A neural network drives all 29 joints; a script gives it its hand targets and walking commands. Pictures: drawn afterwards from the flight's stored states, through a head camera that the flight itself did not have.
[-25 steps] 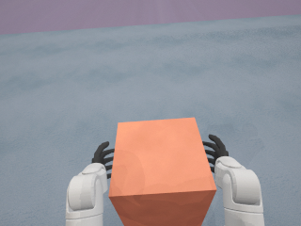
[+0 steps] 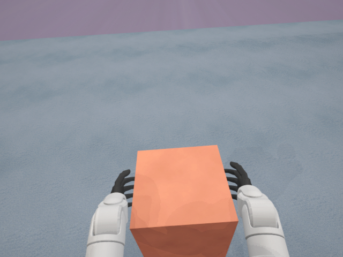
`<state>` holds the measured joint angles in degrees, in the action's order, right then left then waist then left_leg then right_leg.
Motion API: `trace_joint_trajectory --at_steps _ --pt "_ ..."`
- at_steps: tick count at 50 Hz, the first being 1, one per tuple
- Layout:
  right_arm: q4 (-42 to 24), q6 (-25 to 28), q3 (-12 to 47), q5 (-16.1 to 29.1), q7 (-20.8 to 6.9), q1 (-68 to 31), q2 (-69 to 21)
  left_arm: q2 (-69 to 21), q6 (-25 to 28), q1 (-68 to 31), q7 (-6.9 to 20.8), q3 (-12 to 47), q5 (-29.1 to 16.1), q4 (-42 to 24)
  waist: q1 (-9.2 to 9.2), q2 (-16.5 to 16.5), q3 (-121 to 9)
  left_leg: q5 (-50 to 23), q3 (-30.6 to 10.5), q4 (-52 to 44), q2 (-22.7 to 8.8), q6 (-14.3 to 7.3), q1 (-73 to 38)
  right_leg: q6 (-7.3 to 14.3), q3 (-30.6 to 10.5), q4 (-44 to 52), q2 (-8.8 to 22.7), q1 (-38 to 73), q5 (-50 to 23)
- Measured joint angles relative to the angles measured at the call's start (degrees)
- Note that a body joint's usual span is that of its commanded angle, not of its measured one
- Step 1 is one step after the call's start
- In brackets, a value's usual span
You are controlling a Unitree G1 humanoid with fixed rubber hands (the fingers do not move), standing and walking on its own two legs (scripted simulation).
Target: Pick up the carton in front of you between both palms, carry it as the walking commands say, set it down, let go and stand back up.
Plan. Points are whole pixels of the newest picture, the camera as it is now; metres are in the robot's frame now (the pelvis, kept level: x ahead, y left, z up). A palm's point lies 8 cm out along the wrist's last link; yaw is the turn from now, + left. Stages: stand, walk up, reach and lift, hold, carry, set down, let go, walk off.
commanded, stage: carry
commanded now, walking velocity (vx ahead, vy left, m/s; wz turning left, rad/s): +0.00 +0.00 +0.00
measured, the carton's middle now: (181, 206) +0.29 +0.00 -0.04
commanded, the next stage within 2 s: hold in 0.60 s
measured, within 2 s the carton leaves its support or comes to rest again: neither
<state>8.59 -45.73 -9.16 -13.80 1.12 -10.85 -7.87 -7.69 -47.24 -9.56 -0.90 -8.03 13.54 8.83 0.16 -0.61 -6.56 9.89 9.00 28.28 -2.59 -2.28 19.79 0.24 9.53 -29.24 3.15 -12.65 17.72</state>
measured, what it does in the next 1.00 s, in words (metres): stands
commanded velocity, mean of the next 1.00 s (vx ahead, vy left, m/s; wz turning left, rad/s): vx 0.00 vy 0.00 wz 0.00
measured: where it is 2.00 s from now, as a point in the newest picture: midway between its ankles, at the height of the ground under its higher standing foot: outside the picture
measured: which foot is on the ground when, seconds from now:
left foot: down 0.00-1.00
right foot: down 0.00-1.00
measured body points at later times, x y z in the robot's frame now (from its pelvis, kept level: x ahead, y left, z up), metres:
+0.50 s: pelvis -0.01 +0.00 +0.00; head -0.03 -0.01 +0.45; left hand +0.28 +0.15 +0.02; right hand +0.29 -0.16 +0.03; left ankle +0.06 +0.10 -0.74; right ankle -0.02 -0.11 -0.74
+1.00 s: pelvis -0.02 -0.01 +0.00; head -0.05 +0.00 +0.45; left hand +0.28 +0.13 +0.02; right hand +0.27 -0.18 +0.04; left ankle +0.06 +0.10 -0.74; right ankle -0.02 -0.11 -0.74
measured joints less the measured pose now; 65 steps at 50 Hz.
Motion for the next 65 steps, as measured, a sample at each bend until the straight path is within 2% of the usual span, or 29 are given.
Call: trace_joint_trajectory --at_steps 4,9,16,33,36,39,42,51,54,58,61,65 --pt "5.02 4.51 -2.21 -1.52 -0.44 -2.38 -0.43 -0.42 4.51 -2.65 0.44 -2.27 1.26 5.31 -0.01 0.2 0.76 -0.85 -0.06 -0.47 0.01 -0.04 0.54 0.16 0.08 -0.13 -0.01 -0.79 -0.5" --pt "4.8 7.29 -2.93 -1.23 -0.4 -3.4 -0.66 -0.6 7.3 -3.56 0.18 -2.85 1.07 5.02 -0.01 0.25 2.09 -1.36 -0.1 -0.48 -0.14 -0.05 1.29 0.3 0.11 -0.39 -0.13 -1.67 -0.84" --pt "0.07 5.22 -1.16 0.12 -0.08 -1.35 -0.25 -0.25 5.11 -1.61 -0.49 -0.86 -0.74 0.31 0.05 0.24 1.56 -0.88 -0.19 0.23 -0.17 0.02 1.76 0.34 0.15 -1.01 -0.08 -2.05 -0.32" --pt "0.64 4.25 -1.4 -0.04 -0.15 -1.4 -0.28 -0.3 4.14 -1.75 -0.41 -0.89 -0.41 0.98 0.02 0.01 2.8 -0.91 -0.19 -0.39 -0.38 0.36 0.09 0.69 0.09 -0.3 -0.43 -0.42 -0.38" --pt "0.4 5.17 -0.38 0.09 -0.19 -1.24 -0.27 -0.11 4.4 -0.6 -0.5 -0.86 -0.66 -1.01 0.45 0.89 6.94 -2.25 -4.07 -3.54 1.09 1.69 -5.08 0.45 -4.6 2.44 -2.06 3.98 -1.92" --pt "0.9 5.61 0.09 -0.25 -0.56 -0.73 -0.17 0.01 4.3 0.37 -0.51 -0.38 -0.32 -1.56 -0.22 1.44 8.82 -2.6 -4.22 -5.05 0.98 1.66 -8.27 0.85 -5.12 4.23 -2.56 7.17 -2.61" --pt "2.52 6.11 -1.06 -0.19 -0.87 -0.99 -0.21 -0.07 4.16 -0.3 -0.6 -0.23 0.32 -0.05 -0.8 1.89 9.74 -2.73 -4.18 -5.42 0.87 1.63 -9.93 1.05 -5.21 4.77 -2.71 8.84 -2.81" --pt "4.27 6.75 -2.32 0.05 -0.69 -2.15 -0.41 -0.28 4.66 -1.67 -0.48 -1.11 0.75 1.78 -0.51 1.89 10.78 -2.42 -3.28 -4.63 0.59 1.52 -11.72 1.05 -6.39 3.49 -2.93 9.95 -2.73" --pt "5.25 6.6 -2.59 -0.27 -0.79 -3.11 -0.61 -0.31 4.54 -1.84 -0.36 -1.7 0.99 2.01 0.3 1.5 11.04 -2.67 -5.07 -4.62 1.32 1.64 -12.2 1.01 -7.47 3.15 -3.23 9.88 -2.97" --pt "6.06 6.5 -2.99 -1.23 -0.99 -3.91 -0.78 -0.44 4.81 -2.65 -0.07 -2.52 1.2 3.19 -0.35 1.28 11.56 -2.18 -5.7 -3.91 1.54 1.59 -12.27 0.91 -7.78 3.11 -3.35 10.19 -3.27" --pt "9.71 7.29 -5.75 -2.52 -1.29 -7.0 -1.53 -0.96 5.58 -5.45 0.39 -5.21 2.2 6.63 -0.02 1.14 12.11 -1.15 -7.72 -2.32 2.82 1.33 -11.54 1.19 -9.23 1.26 -3.76 8.79 -2.85" --pt "17.06 10.9 -12.05 -5.8 -2.16 -13.09 -2.58 -2.61 8.95 -11.49 1.14 -12.33 4.42 13.68 0.77 1.17 12.72 0.49 -9.67 1.55 4.12 1.19 -8.86 1.41 -11.81 -2.73 -4.81 5.34 -1.75"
